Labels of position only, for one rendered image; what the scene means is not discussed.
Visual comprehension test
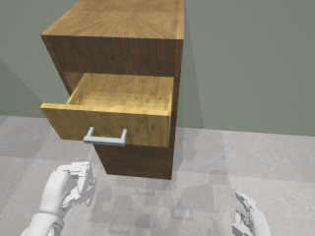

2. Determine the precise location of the handle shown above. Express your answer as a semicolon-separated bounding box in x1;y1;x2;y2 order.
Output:
83;127;127;147

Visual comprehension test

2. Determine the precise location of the robot left forearm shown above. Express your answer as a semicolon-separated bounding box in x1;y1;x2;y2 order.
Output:
21;211;65;236

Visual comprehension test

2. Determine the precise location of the right robot hand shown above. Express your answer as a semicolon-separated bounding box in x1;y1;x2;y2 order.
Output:
232;191;273;236

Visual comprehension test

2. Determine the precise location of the left robot hand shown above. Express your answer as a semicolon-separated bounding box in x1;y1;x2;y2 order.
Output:
39;161;97;219

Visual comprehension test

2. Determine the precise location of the cabinet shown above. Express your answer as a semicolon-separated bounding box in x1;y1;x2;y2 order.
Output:
40;0;185;180

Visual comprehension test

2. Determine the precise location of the drawer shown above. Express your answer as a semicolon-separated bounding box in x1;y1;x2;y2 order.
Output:
39;73;174;148

